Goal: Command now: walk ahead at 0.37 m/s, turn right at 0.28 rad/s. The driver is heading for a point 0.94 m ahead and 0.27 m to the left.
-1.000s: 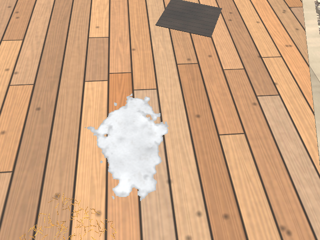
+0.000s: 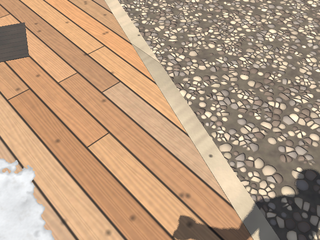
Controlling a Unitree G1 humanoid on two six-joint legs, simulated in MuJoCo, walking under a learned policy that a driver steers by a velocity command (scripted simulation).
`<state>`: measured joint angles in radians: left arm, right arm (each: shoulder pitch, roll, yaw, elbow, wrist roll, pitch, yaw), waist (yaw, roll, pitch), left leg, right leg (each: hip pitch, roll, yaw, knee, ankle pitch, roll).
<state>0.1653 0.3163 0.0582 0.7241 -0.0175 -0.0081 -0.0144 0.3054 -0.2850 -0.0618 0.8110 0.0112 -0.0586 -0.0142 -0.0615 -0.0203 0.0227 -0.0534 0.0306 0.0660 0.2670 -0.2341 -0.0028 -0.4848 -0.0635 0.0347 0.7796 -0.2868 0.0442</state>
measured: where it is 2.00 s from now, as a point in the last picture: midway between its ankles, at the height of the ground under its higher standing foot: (101, 154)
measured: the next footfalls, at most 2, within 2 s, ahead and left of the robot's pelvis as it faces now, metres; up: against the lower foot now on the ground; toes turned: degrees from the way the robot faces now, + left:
right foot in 0.10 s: +0.12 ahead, -0.15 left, +0.00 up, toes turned -3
left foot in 0.62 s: +0.45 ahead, +0.06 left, +0.00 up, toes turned +14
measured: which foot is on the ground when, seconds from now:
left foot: down 0.00-0.12, up 0.14-0.60, down 0.62-1.00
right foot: up 0.00-0.08, down 0.10-0.64, up 0.66-1.00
